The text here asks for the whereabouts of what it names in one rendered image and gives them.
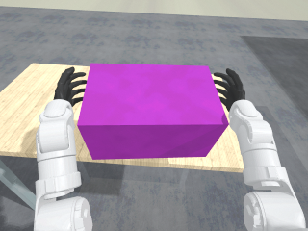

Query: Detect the robot left upper arm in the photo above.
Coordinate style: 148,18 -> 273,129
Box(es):
35,196 -> 93,231

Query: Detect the robot right upper arm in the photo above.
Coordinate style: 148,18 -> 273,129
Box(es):
244,191 -> 308,231

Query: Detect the left robot forearm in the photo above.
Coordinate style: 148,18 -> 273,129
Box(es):
34,99 -> 82,231

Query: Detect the right robot forearm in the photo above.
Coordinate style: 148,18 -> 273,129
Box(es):
228,99 -> 306,228

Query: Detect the carton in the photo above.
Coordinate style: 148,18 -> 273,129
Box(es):
77,63 -> 229,160

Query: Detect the robot right hand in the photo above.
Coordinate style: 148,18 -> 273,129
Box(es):
213,68 -> 245,112

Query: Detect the robot left hand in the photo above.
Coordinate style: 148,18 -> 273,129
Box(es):
53,67 -> 87,107

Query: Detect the table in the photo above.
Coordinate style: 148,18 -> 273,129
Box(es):
0,63 -> 244,211

